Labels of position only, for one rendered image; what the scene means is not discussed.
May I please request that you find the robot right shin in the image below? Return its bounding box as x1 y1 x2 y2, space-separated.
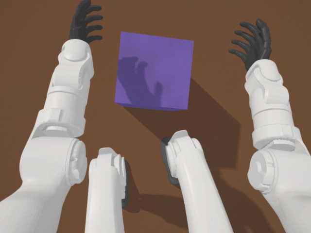
169 130 204 178

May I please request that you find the robot left hand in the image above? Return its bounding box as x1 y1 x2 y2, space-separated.
69 0 103 44

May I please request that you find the right robot thigh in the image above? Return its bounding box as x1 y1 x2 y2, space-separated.
165 136 234 233

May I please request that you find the robot left forearm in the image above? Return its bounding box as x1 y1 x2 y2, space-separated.
19 39 94 179

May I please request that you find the right robot upper arm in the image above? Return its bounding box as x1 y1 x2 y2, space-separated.
247 148 311 233

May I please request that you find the left robot upper arm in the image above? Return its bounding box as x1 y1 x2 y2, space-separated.
0 136 87 233

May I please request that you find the carton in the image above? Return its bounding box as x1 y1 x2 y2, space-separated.
115 32 194 111

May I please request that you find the robot right hand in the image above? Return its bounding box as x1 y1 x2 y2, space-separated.
229 18 272 71

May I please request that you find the robot right forearm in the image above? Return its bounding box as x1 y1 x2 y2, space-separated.
244 59 311 158

